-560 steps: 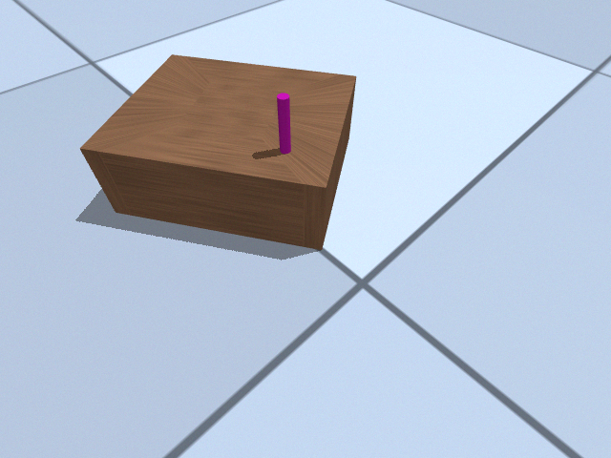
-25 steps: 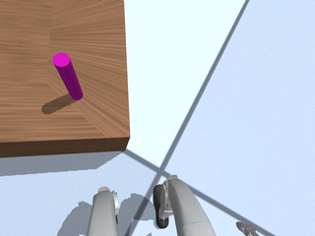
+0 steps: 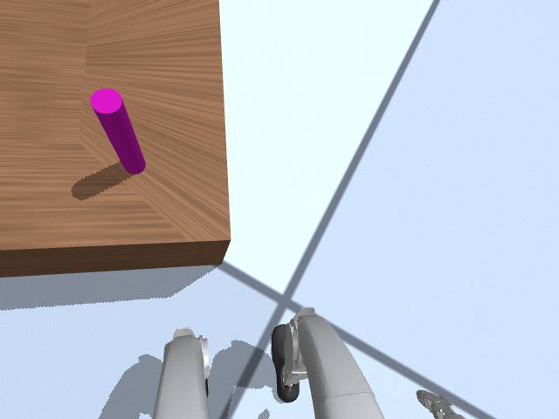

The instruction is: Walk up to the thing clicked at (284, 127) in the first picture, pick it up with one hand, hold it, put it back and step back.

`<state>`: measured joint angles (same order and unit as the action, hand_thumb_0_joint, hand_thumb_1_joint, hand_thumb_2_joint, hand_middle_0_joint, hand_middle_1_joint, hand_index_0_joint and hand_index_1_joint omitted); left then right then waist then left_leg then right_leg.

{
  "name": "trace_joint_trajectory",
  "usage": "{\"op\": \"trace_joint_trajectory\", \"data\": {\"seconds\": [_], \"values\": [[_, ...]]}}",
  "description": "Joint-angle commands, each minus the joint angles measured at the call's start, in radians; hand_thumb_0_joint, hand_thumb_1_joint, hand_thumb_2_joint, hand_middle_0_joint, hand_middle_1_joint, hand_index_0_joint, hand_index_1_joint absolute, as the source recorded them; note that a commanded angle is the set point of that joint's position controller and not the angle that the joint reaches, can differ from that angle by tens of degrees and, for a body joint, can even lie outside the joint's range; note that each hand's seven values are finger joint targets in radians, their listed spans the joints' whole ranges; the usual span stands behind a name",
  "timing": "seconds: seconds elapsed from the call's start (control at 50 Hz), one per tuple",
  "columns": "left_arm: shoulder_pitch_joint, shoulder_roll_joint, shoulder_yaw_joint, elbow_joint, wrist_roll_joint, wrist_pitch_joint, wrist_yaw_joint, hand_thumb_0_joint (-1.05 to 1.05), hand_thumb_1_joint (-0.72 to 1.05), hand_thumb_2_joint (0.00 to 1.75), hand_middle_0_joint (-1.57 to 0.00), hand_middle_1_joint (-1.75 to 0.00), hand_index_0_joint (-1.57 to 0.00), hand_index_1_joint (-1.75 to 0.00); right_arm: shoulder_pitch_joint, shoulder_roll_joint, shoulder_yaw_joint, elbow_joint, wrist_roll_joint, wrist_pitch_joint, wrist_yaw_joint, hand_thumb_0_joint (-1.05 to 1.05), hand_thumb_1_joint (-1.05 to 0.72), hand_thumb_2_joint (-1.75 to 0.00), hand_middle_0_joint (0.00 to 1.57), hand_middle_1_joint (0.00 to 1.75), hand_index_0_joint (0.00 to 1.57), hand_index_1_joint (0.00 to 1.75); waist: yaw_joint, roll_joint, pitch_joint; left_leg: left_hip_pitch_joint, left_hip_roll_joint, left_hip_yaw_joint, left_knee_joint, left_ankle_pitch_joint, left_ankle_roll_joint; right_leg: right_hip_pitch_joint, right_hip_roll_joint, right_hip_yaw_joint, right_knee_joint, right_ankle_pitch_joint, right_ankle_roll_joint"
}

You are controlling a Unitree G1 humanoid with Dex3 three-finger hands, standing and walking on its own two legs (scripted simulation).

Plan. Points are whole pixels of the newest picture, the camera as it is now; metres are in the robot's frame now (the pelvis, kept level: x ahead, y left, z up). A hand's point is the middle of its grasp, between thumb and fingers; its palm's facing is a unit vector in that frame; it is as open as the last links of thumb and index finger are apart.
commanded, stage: go down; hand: left
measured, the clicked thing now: (123, 138) +0.56 +0.20 -0.18
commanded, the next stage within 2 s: none
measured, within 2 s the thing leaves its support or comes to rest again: neither
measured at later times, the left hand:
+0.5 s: hand out of the picture +0.48 +0.40 +0.08, palm faces +0.27 -0.96 +0.00, open 17.2 cm
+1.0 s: hand out of the picture +0.48 +0.40 +0.07, palm faces +0.28 -0.96 -0.01, open 17.3 cm
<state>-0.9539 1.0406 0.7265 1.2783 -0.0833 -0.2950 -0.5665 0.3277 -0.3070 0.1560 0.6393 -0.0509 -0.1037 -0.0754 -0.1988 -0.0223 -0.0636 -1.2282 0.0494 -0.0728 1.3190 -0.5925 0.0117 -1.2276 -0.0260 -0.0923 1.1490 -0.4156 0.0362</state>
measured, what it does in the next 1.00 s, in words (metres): stands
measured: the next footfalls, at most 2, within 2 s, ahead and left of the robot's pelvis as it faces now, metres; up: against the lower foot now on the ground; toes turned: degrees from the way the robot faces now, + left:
none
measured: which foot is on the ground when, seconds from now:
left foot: down 0.00-1.00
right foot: down 0.00-1.00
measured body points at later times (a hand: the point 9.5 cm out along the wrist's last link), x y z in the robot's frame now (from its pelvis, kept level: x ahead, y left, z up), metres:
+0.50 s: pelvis +0.00 +0.00 +0.00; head +0.20 +0.07 +0.39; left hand +0.46 +0.45 +0.08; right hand +0.03 -0.27 -0.09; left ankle +0.00 +0.10 -0.62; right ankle +0.06 -0.15 -0.62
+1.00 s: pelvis -0.01 +0.00 +0.00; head +0.19 +0.07 +0.39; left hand +0.46 +0.46 +0.07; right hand +0.03 -0.27 -0.09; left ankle +0.00 +0.10 -0.62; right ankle +0.06 -0.15 -0.62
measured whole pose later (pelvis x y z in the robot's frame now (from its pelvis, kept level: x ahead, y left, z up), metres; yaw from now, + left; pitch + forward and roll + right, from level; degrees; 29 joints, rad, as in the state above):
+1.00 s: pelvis -0.01 +0.00 +0.00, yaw +0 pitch +29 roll -7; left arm -0.97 1.05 0.73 1.29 -0.07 -0.30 -0.53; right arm 0.32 -0.30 0.16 0.64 -0.05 -0.09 -0.07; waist -0.20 -0.02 -0.06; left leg -1.26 0.05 -0.08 1.34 -0.59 0.01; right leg -1.25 -0.03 -0.09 1.16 -0.41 0.04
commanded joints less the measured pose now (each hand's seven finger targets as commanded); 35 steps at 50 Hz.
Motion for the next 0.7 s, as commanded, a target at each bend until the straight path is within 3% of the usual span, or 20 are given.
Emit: {"op": "trace_joint_trajectory", "data": {"seconds": [0.0, 0.06, 0.1, 0.16, 0.26, 0.42, 0.5, 0.52, 0.68], "values": [[-0.304, 0.402, 0.033, -0.223, -0.032, -0.073, 0.005, 0.00, -0.47, 0.12, -0.05, -0.06, -0.03, -0.08, 0.198, -0.224, -0.083, -0.017, 0.003, -0.005, -0.023, 0.00, -0.88, -0.90, 0.20, 0.30, 0.20, 0.30, 0.041, 0.330, -0.580, 0.440, -0.013, -0.027, -0.172, 0.539, -0.020, 0.279, 0.029, 0.040, -0.072, 0.252, -0.074], [-0.299, 0.405, 0.038, -0.205, -0.026, -0.070, 0.011, 0.00, -0.47, 0.11, -0.05, -0.06, -0.03, -0.08, 0.204, -0.225, -0.081, -0.016, 0.001, -0.003, -0.022, 0.00, -0.89, -0.90, 0.20, 0.30, 0.20, 0.30, 0.038, 0.325, -0.565, 0.432, -0.012, -0.031, -0.165, 0.558, -0.020, 0.263, 0.030, 0.034, -0.070, 0.260, -0.074], [-0.278, 0.413, 0.046, -0.201, -0.023, -0.073, 0.013, 0.00, -0.46, 0.11, -0.05, -0.06, -0.03, -0.07, 0.191, -0.224, -0.083, -0.016, 0.002, 0.000, -0.023, 0.00, -0.89, -0.90, 0.20, 0.30, 0.20, 0.30, 0.052, 0.342, -0.567, 0.443, -0.011, -0.032, -0.167, 0.554, -0.024, 0.247, 0.031, 0.035, -0.065, 0.246, -0.076], [-0.298, 0.405, 0.044, -0.226, -0.027, -0.076, 0.011, 0.00, -0.46, 0.12, -0.04, -0.06, -0.03, -0.07, 0.195, -0.230, -0.085, -0.017, 0.001, 0.000, -0.021, 0.00, -0.89, -0.90, 0.20, 0.30, 0.20, 0.30, 0.041, 0.364, -0.585, 0.492, -0.003, -0.043, -0.164, 0.602, -0.032, 0.213, 0.033, 0.025, -0.057, 0.258, -0.078], [-0.324, 0.394, 0.022, -0.229, -0.030, -0.070, 0.011, 0.00, -0.46, 0.11, -0.04, -0.06, -0.03, -0.07, 0.187, -0.234, -0.089, -0.009, 0.005, 0.000, -0.023, 0.00, -0.88, -0.90, 0.20, 0.30, 0.20, 0.30, 0.036, 0.379, -0.548, 0.517, 0.006, -0.062, -0.185, 0.548, -0.041, 0.152, 0.038, 0.019, -0.061, 0.194, -0.081], [-0.329, 0.399, 0.020, -0.186, -0.020, -0.060, 0.024, 0.00, -0.51, 0.10, -0.05, -0.07, -0.04, -0.08, 0.193, -0.227, -0.082, -0.017, 0.006, 0.004, -0.023, 0.00, -0.89, -0.90, 0.20, 0.30, 0.20, 0.30, 0.034, 0.326, -0.548, 0.433, -0.007, -0.036, -0.173, 0.492, -0.023, 0.221, 0.033, 0.032, -0.070, 0.203, -0.075], [-0.335, 0.428, 0.033, -0.206, -0.015, -0.061, 0.031, 0.00, -0.50, 0.11, -0.04, -0.06, -0.03, -0.07, 0.199, -0.226, -0.076, -0.023, 0.004, 0.005, -0.019, 0.00, -0.88, -0.90, 0.20, 0.30, 0.20, 0.30, 0.041, 0.350, -0.576, 0.452, -0.007, -0.038, -0.166, 0.562, -0.026, 0.236, 0.032, 0.031, -0.059, 0.246, -0.076], [-0.320, 0.409, 0.032, -0.195, -0.021, -0.061, 0.029, 0.00, -0.52, 0.11, -0.05, -0.06, -0.03, -0.07, 0.202, -0.224, -0.077, -0.025, 0.003, 0.008, -0.019, 0.00, -0.89, -0.90, 0.20, 0.30, 0.20, 0.30, 0.036, 0.336, -0.587, 0.451, -0.008, -0.032, -0.157, 0.572, -0.022, 0.252, 0.031, 0.035, -0.062, 0.263, -0.074], [-0.308, 0.428, 0.047, -0.199, -0.016, -0.063, 0.043, 0.00, -0.54, 0.11, -0.04, -0.07, -0.03, -0.08, 0.201, -0.219, -0.076, -0.023, 0.008, 0.012, -0.018, 0.00, -0.88, -0.90, 0.20, 0.30, 0.20, 0.30, 0.037, 0.325, -0.584, 0.413, -0.010, -0.026, -0.170, 0.523, -0.019, 0.289, 0.031, 0.037, -0.065, 0.250, -0.074]]}}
